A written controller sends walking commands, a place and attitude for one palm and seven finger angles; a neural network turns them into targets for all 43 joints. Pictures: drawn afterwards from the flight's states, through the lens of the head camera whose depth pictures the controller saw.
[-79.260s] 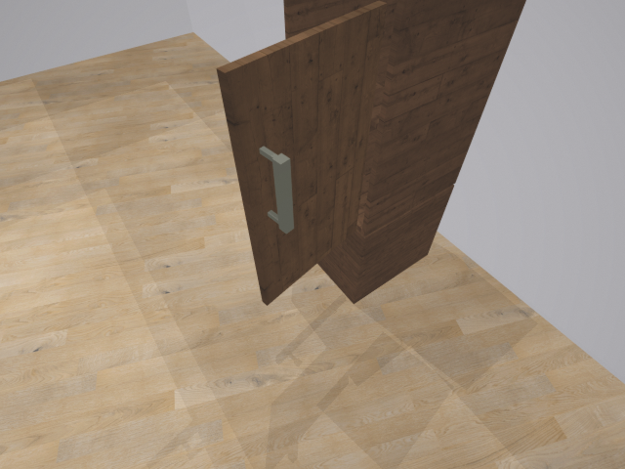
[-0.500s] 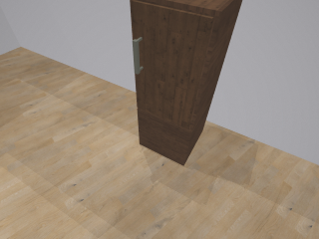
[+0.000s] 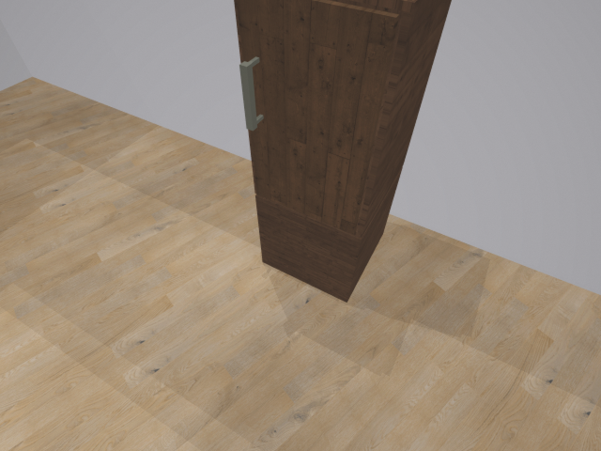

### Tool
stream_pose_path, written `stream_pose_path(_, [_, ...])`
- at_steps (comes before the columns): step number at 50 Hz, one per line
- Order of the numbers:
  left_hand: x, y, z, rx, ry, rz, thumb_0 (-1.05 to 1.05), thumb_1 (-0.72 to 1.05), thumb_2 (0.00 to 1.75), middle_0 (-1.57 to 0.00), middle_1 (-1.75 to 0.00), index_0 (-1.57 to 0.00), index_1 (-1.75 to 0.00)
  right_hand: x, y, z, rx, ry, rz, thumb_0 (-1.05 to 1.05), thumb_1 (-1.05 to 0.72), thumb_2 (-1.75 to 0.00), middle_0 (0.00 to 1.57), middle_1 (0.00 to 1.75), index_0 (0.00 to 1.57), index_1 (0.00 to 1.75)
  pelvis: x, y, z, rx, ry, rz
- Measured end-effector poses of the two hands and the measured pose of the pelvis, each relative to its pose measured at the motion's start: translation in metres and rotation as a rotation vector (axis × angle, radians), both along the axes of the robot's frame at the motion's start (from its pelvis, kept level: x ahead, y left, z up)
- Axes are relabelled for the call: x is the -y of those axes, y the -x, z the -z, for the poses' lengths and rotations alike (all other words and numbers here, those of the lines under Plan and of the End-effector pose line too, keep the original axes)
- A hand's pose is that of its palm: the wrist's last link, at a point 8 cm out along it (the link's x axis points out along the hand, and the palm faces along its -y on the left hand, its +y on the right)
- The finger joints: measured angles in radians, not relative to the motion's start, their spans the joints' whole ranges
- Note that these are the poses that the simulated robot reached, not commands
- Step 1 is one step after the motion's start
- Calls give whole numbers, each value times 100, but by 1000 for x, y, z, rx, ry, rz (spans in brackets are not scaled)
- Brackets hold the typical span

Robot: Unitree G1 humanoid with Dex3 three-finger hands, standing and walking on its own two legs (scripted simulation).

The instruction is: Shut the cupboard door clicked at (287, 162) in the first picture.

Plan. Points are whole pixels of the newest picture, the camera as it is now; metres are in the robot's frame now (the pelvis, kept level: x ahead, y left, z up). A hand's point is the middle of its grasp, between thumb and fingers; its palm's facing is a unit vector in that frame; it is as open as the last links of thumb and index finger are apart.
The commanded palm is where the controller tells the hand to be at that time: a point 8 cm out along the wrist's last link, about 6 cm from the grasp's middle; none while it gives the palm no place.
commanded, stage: look to check the result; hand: left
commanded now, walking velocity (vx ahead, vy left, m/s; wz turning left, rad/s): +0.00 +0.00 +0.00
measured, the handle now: (253, 94) +0.87 +0.15 +0.02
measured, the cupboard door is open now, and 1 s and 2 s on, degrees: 0 0 0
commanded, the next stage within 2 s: stand and wait in 0.16 s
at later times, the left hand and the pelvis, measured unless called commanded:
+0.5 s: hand out of the picture +0.01 +0.15 -0.18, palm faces +0.02 -0.99 -0.16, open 7.3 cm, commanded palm none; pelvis +0.03 -0.01 +0.00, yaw +0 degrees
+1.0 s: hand out of the picture +0.02 +0.13 -0.18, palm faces +0.03 -0.99 -0.16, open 7.3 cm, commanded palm none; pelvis +0.05 -0.02 +0.00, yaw +0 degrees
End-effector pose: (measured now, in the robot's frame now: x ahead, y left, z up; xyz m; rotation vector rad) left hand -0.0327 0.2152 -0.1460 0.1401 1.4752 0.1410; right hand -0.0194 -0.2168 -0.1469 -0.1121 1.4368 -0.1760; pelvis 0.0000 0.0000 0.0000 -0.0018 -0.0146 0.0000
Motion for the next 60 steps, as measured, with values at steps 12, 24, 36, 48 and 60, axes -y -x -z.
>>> stream_pose_path(12, [14, -29, 2, 41, 20, 6, 0, 91, 90, -20, -30, -20, -30, 4, -23, -1, 21, 0, -10, 0, -91, -90, 19, 30, 20, 30, 6, -13, -1, -1, -4, -1])
stream_pose_path(24, [19, -36, 1, 21, 18, -3, 0, 91, 90, -20, -30, -20, -30, 8, -33, -1, 3, 0, -12, 0, -91, -90, 19, 30, 20, 30, 12, -27, -2, -4, -5, -3])
stream_pose_path(36, [24, -36, 0, -8, 14, -16, 0, 91, 90, -20, -30, -20, -30, 13, -44, -1, -7, 1, -17, 0, -91, -90, 19, 30, 20, 30, 17, -39, -2, -7, -8, -4])
stream_pose_path(48, [30, -44, 0, -1, 16, -17, 0, 91, 90, -20, -30, -20, -30, 19, -55, -1, 2, 7, -19, 0, -91, -90, 19, 30, 20, 30, 21, -47, -1, -5, -11, -3])
stream_pose_path(60, [33, -51, 0, 2, 12, -15, 0, 91, 90, -20, -30, -20, -30, 22, -57, 0, -4, 4, -15, 0, -91, -90, 19, 30, 20, 30, 25, -52, -1, -5, -13, -1])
